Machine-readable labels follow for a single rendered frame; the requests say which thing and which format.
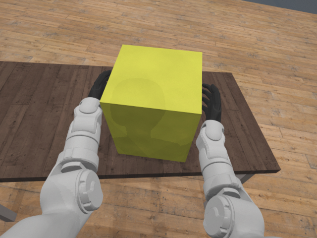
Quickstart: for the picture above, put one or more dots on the right robot upper arm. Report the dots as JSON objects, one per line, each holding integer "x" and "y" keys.
{"x": 230, "y": 217}

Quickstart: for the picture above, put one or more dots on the left robot upper arm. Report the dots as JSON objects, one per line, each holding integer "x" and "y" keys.
{"x": 67, "y": 201}

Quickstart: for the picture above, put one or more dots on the carton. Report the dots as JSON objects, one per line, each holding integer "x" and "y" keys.
{"x": 152, "y": 101}

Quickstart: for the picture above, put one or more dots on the robot right hand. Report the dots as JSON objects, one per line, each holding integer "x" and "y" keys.
{"x": 213, "y": 109}

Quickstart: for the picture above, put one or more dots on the left robot forearm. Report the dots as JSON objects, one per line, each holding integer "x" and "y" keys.
{"x": 83, "y": 138}

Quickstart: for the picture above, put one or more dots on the table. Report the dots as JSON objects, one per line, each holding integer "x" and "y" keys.
{"x": 37, "y": 102}

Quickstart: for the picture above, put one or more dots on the right robot forearm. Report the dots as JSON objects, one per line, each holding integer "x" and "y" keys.
{"x": 217, "y": 170}

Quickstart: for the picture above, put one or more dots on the robot left hand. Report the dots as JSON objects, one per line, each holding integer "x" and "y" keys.
{"x": 99, "y": 85}

